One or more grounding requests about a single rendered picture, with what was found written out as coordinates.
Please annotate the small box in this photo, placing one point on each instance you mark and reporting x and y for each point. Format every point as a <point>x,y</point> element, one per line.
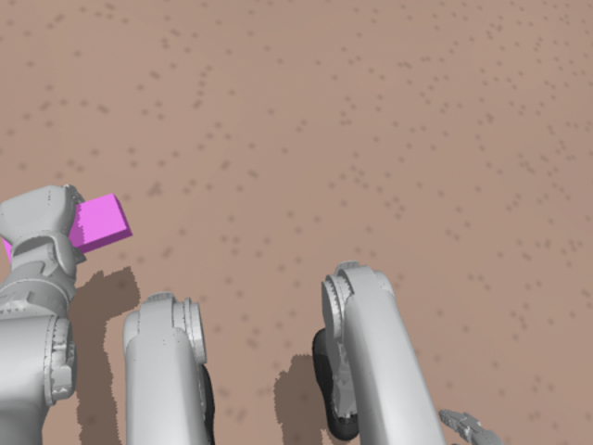
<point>98,222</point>

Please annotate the left robot arm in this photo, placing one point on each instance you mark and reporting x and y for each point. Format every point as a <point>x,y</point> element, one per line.
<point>38,359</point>

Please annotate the left robot hand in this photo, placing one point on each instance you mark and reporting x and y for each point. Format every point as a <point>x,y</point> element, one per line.
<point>49,208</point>

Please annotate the right robot hand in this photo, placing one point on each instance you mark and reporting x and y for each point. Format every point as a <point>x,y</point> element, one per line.
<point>469,428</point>

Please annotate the right robot foot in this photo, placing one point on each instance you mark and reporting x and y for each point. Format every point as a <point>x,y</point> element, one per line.
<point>341,428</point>

